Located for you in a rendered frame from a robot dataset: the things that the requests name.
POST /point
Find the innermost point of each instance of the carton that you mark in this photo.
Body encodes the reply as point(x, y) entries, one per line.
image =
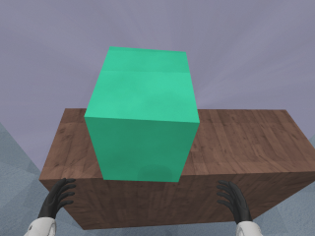
point(142, 117)

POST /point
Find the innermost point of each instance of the left robot hand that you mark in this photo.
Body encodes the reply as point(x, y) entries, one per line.
point(52, 203)

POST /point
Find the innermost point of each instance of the right robot forearm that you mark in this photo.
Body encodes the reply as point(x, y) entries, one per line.
point(248, 228)

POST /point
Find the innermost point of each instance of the right robot hand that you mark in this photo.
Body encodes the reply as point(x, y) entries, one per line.
point(237, 203)

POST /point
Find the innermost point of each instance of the left robot forearm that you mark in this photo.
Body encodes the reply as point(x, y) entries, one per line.
point(43, 226)

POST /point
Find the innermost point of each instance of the pedestal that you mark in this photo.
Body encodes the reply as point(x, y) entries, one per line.
point(262, 151)

